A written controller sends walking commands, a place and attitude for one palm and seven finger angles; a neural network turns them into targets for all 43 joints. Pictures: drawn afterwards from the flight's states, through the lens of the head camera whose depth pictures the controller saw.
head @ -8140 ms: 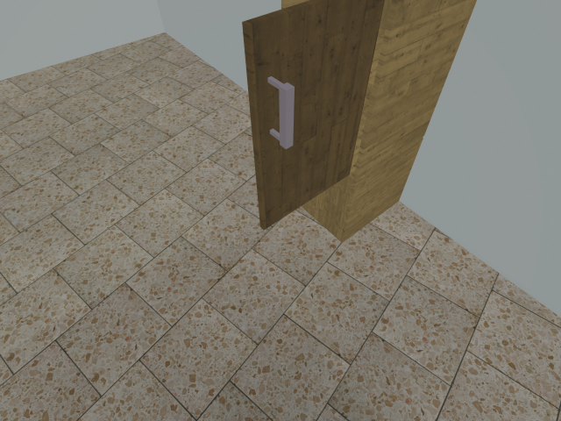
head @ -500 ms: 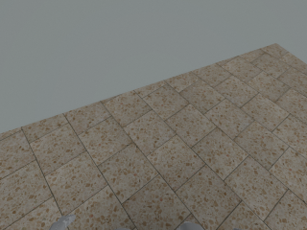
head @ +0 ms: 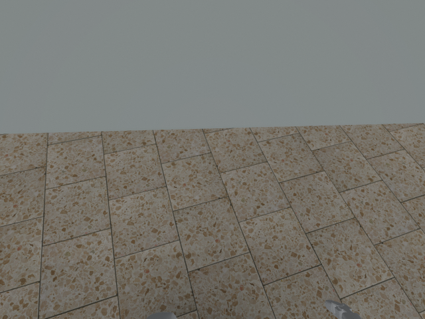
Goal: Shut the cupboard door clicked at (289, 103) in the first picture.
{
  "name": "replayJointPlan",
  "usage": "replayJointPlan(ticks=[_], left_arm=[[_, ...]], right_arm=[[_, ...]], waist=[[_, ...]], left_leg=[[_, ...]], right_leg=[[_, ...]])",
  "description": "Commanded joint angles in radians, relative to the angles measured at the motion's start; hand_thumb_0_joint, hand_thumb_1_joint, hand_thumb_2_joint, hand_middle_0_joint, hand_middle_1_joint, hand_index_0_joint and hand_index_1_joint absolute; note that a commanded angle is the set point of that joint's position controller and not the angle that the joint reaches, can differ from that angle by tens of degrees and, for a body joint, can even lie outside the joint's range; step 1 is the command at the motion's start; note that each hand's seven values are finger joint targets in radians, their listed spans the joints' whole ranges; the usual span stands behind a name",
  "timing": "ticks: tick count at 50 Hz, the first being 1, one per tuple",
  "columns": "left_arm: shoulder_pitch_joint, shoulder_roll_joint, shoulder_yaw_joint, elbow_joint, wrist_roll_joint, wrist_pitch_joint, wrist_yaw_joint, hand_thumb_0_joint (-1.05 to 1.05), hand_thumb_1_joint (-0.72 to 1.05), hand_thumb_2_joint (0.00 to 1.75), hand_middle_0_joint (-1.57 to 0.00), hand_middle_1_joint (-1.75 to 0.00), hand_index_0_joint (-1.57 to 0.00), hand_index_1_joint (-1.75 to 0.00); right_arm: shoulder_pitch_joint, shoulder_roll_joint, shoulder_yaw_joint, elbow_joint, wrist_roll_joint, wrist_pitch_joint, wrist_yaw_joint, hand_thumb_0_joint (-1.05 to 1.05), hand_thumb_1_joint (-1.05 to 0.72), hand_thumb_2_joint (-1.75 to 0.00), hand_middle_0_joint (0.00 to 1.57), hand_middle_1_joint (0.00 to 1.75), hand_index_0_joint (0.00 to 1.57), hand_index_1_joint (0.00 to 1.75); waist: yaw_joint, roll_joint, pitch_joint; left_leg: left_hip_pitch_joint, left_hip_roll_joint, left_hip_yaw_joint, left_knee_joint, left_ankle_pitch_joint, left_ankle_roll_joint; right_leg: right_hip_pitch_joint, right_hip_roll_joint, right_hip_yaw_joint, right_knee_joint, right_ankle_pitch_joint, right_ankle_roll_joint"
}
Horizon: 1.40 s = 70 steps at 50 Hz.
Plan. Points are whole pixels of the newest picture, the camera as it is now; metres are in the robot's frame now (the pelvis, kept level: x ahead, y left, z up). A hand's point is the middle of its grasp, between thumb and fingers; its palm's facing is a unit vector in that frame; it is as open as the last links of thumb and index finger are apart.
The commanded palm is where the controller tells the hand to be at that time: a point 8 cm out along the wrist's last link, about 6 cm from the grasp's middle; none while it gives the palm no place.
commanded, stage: walk to a spot facing it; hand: left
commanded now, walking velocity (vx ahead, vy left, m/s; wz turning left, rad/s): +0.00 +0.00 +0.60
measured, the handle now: out of the picture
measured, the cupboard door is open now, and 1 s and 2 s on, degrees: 91 91 91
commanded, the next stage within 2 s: none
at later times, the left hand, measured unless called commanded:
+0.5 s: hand out of the picture +0.11 +0.20 -0.14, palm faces +0.24 -0.93 -0.27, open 7.4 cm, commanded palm none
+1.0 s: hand out of the picture -0.10 +0.19 -0.18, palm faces +0.61 -0.76 -0.22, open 7.4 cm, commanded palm none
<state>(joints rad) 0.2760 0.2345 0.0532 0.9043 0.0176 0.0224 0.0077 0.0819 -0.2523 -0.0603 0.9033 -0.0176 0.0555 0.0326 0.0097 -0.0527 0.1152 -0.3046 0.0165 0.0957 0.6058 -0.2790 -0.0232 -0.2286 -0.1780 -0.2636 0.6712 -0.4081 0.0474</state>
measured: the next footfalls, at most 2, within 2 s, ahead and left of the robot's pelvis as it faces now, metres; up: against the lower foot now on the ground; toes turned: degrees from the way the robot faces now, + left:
right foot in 0.48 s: +0.09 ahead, -0.14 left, +0.00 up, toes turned +15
left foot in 0.96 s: +0.07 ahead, +0.17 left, +0.00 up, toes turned +43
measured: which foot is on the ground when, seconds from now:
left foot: down 0.00-0.48, up 0.50-0.94, down 0.96-1.00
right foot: down 0.00-0.00, up 0.02-0.46, down 0.48-0.96, up 0.98-1.00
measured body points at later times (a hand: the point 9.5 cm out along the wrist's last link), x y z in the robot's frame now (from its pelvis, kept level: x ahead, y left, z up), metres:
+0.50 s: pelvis +0.02 -0.03 +0.01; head +0.08 -0.03 +0.45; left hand +0.10 +0.25 -0.12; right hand +0.13 -0.27 -0.15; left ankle +0.00 +0.10 -0.72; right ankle +0.05 -0.15 -0.73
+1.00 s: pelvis +0.07 +0.05 +0.00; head +0.09 +0.10 +0.44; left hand -0.13 +0.23 -0.16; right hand +0.36 -0.06 -0.11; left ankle +0.05 +0.14 -0.72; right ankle +0.06 -0.14 -0.68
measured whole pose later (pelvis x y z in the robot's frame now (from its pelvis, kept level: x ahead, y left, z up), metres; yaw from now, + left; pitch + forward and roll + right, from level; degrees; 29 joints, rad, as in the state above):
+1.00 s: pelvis +0.07 +0.05 +0.00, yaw +35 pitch +0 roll +1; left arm 0.40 0.27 0.07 1.04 0.02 0.01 -0.02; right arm 0.03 -0.26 -0.06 0.87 -0.03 -0.03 0.04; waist 0.04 -0.06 0.10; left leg -0.37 0.02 0.14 0.66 -0.27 0.05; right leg -0.22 -0.22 -0.17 0.92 -0.50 0.08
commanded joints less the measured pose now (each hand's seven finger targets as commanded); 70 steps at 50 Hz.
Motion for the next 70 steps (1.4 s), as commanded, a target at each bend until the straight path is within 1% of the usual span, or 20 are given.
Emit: replayJointPlan(ticks=[1, 6, 17, 21, 22, 23, 24, 25, 28, 35, 42, 44, 46, 48, 49, 50, 52, 54, 63, 70], left_arm=[[-0.124, 0.115, 0.025, -0.147, 0.0, 0.0, 0.011, 0.0, 0.9, 0.9, -0.2, -0.3, -0.2, -0.3], [-0.094, 0.107, 0.033, -0.077, 0.006, 0.014, -0.001, 0.0, 0.9, 0.9, -0.2, -0.3, -0.2, -0.3], [-0.185, 0.085, 0.021, -0.127, -0.004, 0.003, 0.007, 0.0, 0.9, 0.9, -0.2, -0.3, -0.2, -0.3], [-0.092, 0.092, 0.028, -0.11, -0.012, -0.011, 0.015, 0.0, 0.9, 0.9, -0.2, -0.3, -0.2, -0.3], [-0.048, 0.117, 0.034, -0.099, -0.011, -0.022, 0.019, 0.0, 0.9, 0.9, -0.2, -0.3, -0.2, -0.3], [-0.009, 0.196, 0.05, -0.093, 0.002, -0.034, 0.026, 0.0, 0.9, 0.9, -0.2, -0.3, -0.2, -0.3], [-0.005, 0.25, 0.058, -0.097, 0.012, -0.035, 0.03, 0.0, 0.9, 0.9, -0.2, -0.3, -0.2, -0.3], [-0.024, 0.232, 0.046, -0.1, 0.006, -0.032, 0.032, 0.0, 0.9, 0.9, -0.2, -0.3, -0.2, -0.3], [-0.138, 0.131, 0.024, -0.117, -0.003, -0.036, 0.028, 0.0, 0.9, 0.9, -0.2, -0.3, -0.2, -0.3], [0.044, 0.155, 0.04, -0.028, 0.005, -0.074, 0.012, 0.0, 0.9, 0.9, -0.2, -0.3, -0.2, -0.3], [0.102, 0.177, 0.047, 0.03, 0.016, -0.081, -0.004, 0.0, 0.9, 0.9, -0.2, -0.3, -0.2, -0.3], [0.082, 0.192, 0.051, 0.037, 0.016, -0.082, -0.009, 0.0, 0.9, 0.9, -0.2, -0.3, -0.2, -0.3], [0.042, 0.196, 0.049, 0.034, 0.005, -0.082, -0.018, 0.0, 0.9, 0.9, -0.2, -0.3, -0.2, -0.3], [-0.067, 0.088, 0.019, -0.074, -0.002, -0.079, -0.038, 0.0, 0.9, 0.9, -0.2, -0.3, -0.2, -0.3], [-0.144, 0.117, 0.026, -0.095, 0.002, -0.068, -0.031, 0.0, 0.9, 0.9, -0.2, -0.3, -0.2, -0.3], [-0.15, 0.112, 0.032, -0.084, 0.003, -0.07, -0.023, 0.0, 0.9, 0.9, -0.2, -0.3, -0.2, -0.3], [-0.059, 0.088, 0.032, -0.013, 0.014, -0.049, -0.031, 0.0, 0.9, 0.9, -0.2, -0.3, -0.2, -0.3], [0.008, 0.076, 0.028, 0.018, 0.019, -0.038, -0.04, 0.0, 0.9, 0.9, -0.2, -0.3, -0.2, -0.3], [-0.178, 0.042, 0.007, -0.035, 0.01, -0.047, -0.04, 0.0, 0.9, 0.9, -0.2, -0.3, -0.2, -0.3], [-0.297, 0.027, 0.001, -0.078, 0.0, -0.065, -0.04, 0.0, 0.9, 0.9, -0.2, -0.3, -0.2, -0.3]], right_arm=[[0.25, -0.289, -0.071, -0.01, 0.002, -0.028, -0.028, 0.0, -0.9, -0.9, 0.2, 0.3, 0.2, 0.3], [0.074, -0.176, -0.035, -0.058, -0.002, -0.044, -0.051, 0.0, -0.9, -0.9, 0.2, 0.3, 0.2, 0.3], [0.138, -0.181, -0.053, -0.039, -0.008, -0.037, -0.046, 0.0, -0.9, -0.9, 0.2, 0.3, 0.2, 0.3], [0.092, -0.171, -0.061, -0.053, -0.002, -0.03, -0.045, 0.0, -0.9, -0.9, 0.2, 0.3, 0.2, 0.3], [0.086, -0.151, -0.059, -0.059, 0.006, -0.032, -0.042, 0.0, -0.9, -0.9, 0.2, 0.3, 0.2, 0.3], [0.1, -0.096, -0.054, -0.067, 0.018, -0.036, -0.034, 0.0, -0.9, -0.9, 0.2, 0.3, 0.2, 0.3], [0.089, -0.073, -0.052, -0.089, 0.015, -0.036, -0.034, 0.0, -0.9, -0.9, 0.2, 0.3, 0.2, 0.3], [0.091, -0.111, -0.055, -0.079, 0.003, -0.028, -0.028, 0.0, -0.9, -0.9, 0.2, 0.3, 0.2, 0.3], [0.132, -0.088, -0.056, -0.027, -0.003, -0.002, -0.01, 0.0, -0.9, -0.9, 0.2, 0.3, 0.2, 0.3], [-0.053, -0.049, -0.033, -0.064, -0.007, -0.018, 0.022, 0.0, -0.9, -0.9, 0.2, 0.3, 0.2, 0.3], [-0.132, -0.026, -0.006, -0.091, -0.002, -0.047, 0.035, 0.0, -0.9, -0.9, 0.2, 0.3, 0.2, 0.3], [-0.078, -0.033, -0.007, -0.081, -0.003, -0.057, 0.03, 0.0, -0.9, -0.9, 0.2, 0.3, 0.2, 0.3], [0.13, -0.095, -0.025, -0.022, -0.012, -0.07, 0.014, 0.0, -0.9, -0.9, 0.2, 0.3, 0.2, 0.3], [0.385, -0.313, -0.076, 0.021, -0.012, -0.085, -0.014, 0.0, -0.9, -0.9, 0.2, 0.3, 0.2, 0.3], [0.37, -0.311, -0.076, 0.041, -0.003, -0.079, -0.031, 0.0, -0.9, -0.9, 0.2, 0.3, 0.2, 0.3], [0.305, -0.274, -0.061, 0.025, -0.004, -0.082, -0.033, 0.0, -0.9, -0.9, 0.2, 0.3, 0.2, 0.3], [0.144, -0.181, -0.033, -0.024, -0.003, -0.098, -0.039, 0.0, -0.9, -0.9, 0.2, 0.3, 0.2, 0.3], [0.134, -0.129, -0.015, -0.009, 0.0, -0.117, -0.042, 0.0, -0.9, -0.9, 0.2, 0.3, 0.2, 0.3], [0.307, -0.071, -0.003, 0.092, 0.007, -0.137, -0.048, 0.0, -0.9, -0.9, 0.2, 0.3, 0.2, 0.3], [0.39, -0.065, 0.0, 0.163, -0.01, -0.136, -0.058, 0.0, -0.9, -0.9, 0.2, 0.3, 0.2, 0.3]], waist=[[-0.123, 0.243, -0.27], [-0.026, 0.194, -0.148], [-0.045, 0.207, -0.165], [0.005, 0.216, -0.187], [0.029, 0.15, -0.209], [0.044, -0.066, -0.243], [0.051, -0.241, -0.211], [0.033, -0.158, -0.18], [-0.036, -0.17, -0.123], [0.044, -0.092, -0.064], [0.058, -0.147, -0.061], [0.018, -0.144, -0.086], [-0.098, -0.054, -0.181], [-0.212, 0.349, -0.311], [-0.189, 0.2, -0.259], [-0.153, 0.112, -0.195], [-0.054, 0.183, -0.079], [-0.015, 0.209, -0.074], [-0.038, 0.134, -0.026], [-0.058, 0.163, 0.0]], left_leg=[[0.357, 0.431, -0.503, -0.211, 0.668, 0.287], [0.172, 0.215, -0.331, -0.259, 0.44, 0.174], [0.155, 0.175, -0.447, -0.223, 0.44, 0.184], [0.04, 0.133, -0.472, -0.146, 0.454, 0.148], [-0.037, 0.092, -0.454, -0.091, 0.353, 0.107], [-0.207, -0.002, -0.344, 0.061, 0.082, 0.039], [-0.317, -0.115, -0.154, 0.314, -0.339, -0.029], [-0.292, -0.052, -0.187, 0.501, -0.337, -0.019], [-0.311, 0.011, -0.15, 0.643, -0.139, -0.046], [-0.37, 0.054, -0.06, 0.407, -0.083, -0.053], [-0.229, 0.031, 0.034, 0.116, -0.104, -0.009], [-0.098, -0.002, 0.074, 0.035, -0.104, 0.012], [0.263, -0.048, 0.107, -0.104, -0.024, 0.045], [0.592, 0.393, -0.599, -0.288, 0.035, 0.227], [0.55, 0.427, -0.593, -0.32, 0.109, 0.261], [0.405, 0.398, -0.522, -0.326, 0.054, 0.245], [0.178, 0.284, -0.355, -0.379, 0.024, 0.176], [0.156, 0.217, -0.259, -0.395, 0.118, 0.151], [0.267, 0.198, -0.215, -0.419, 0.396, 0.195], [0.281, 0.226, -0.233, -0.363, 0.517, 0.196]], right_leg=[[-0.38, 0.042, 0.234, 0.497, -0.267, 0.03], [-0.348, 0.066, 0.27, 0.494, 0.012, 0.04], [-0.212, 0.15, 0.262, 0.143, -0.011, 0.038], [0.028, 0.182, 0.252, -0.128, 0.119, 0.02], [0.164, 0.146, 0.277, -0.279, 0.223, 0.015], [0.34, -0.051, 0.459, -0.387, 0.264, -0.038], [0.3, -0.307, 0.67, -0.397, 0.397, -0.17], [0.172, -0.318, 0.612, -0.378, 0.416, -0.221], [0.137, -0.15, 0.37, -0.379, 0.382, -0.151], [0.258, -0.195, 0.271, -0.443, 0.272, -0.15], [0.259, -0.224, 0.157, -0.384, 0.399, -0.131], [0.213, -0.222, 0.113, -0.314, 0.463, -0.115], [0.05, -0.163, 0.001, -0.009, 0.574, -0.06], [-0.493, 0.056, 0.08, 0.553, -0.175, 0.039], [-0.571, 0.029, 0.227, 0.644, -0.136, 0.015], [-0.532, -0.001, 0.238, 0.649, -0.076, 0.004], [-0.443, -0.021, 0.263, 0.592, 0.078, 0.017], [-0.404, 0.006, 0.247, 0.552, 0.167, 0.026], [-0.474, 0.037, 0.223, 0.275, 0.309, 0.03], [-0.286, 0.093, 0.198, -0.007, 0.23, -0.038]])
